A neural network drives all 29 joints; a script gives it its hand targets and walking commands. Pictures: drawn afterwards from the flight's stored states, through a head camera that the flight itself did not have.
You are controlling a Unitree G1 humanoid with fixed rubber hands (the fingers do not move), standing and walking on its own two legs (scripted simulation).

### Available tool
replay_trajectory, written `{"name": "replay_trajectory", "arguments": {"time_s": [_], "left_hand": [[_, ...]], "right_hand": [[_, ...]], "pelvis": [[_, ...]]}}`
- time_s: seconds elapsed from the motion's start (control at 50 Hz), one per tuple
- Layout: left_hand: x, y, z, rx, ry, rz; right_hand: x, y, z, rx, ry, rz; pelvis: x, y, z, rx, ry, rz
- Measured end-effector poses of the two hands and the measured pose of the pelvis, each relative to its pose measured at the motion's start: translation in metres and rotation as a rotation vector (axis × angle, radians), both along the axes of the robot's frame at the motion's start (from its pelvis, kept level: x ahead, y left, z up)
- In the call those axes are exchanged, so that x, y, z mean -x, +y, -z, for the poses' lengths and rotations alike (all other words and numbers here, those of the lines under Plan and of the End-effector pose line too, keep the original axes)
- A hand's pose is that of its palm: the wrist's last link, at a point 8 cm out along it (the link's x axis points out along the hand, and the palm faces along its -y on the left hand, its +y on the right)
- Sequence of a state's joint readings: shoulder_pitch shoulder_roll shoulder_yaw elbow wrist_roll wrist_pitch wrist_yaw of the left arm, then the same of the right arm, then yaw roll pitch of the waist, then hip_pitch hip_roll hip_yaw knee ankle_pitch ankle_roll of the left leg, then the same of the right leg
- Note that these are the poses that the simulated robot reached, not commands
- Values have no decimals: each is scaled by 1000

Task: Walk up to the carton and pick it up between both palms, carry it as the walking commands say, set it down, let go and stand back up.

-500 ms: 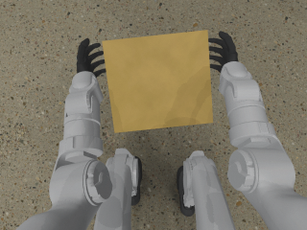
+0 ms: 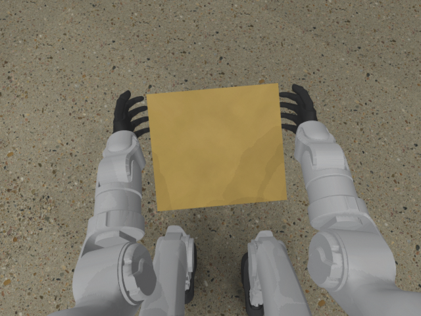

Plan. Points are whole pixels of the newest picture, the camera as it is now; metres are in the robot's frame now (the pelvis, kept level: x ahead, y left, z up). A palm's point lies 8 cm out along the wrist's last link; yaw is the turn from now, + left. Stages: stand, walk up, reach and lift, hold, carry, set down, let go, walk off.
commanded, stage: reach and lift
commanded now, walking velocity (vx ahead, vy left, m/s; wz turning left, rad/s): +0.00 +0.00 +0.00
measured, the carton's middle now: (216, 148) +0.46 +0.02 -0.15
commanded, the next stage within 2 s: none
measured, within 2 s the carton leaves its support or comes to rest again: neither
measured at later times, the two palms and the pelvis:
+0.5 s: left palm (111, 130) +0.43 +0.18 +0.03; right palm (324, 121) +0.44 -0.15 +0.02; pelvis +0.02 +0.00 +0.06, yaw +0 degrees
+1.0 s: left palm (83, 124) +0.40 +0.18 +0.10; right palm (358, 110) +0.42 -0.16 +0.10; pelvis +0.04 -0.01 +0.14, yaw +0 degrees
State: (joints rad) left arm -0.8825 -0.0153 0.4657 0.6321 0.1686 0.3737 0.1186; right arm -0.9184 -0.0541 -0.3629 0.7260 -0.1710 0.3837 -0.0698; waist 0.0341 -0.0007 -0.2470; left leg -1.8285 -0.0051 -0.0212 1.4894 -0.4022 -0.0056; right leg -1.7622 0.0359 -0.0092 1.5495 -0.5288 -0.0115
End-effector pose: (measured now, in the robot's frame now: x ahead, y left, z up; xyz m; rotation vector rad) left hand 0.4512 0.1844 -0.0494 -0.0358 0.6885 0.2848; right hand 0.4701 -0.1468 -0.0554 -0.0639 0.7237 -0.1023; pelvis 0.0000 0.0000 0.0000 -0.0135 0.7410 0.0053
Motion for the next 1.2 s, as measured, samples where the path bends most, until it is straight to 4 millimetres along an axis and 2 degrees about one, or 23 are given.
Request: {"name": "replay_trajectory", "arguments": {"time_s": [0.38,1.2], "left_hand": [[17,-4,-58,-8,0,-9],[56,-2,-179,26,13,47]], "right_hand": [[20,-1,-57,8,2,25],[54,-8,-180,-33,12,-23]], "pelvis": [[-13,2,-48,-3,-68,1],[-46,-9,-163,-17,-322,2]]}}
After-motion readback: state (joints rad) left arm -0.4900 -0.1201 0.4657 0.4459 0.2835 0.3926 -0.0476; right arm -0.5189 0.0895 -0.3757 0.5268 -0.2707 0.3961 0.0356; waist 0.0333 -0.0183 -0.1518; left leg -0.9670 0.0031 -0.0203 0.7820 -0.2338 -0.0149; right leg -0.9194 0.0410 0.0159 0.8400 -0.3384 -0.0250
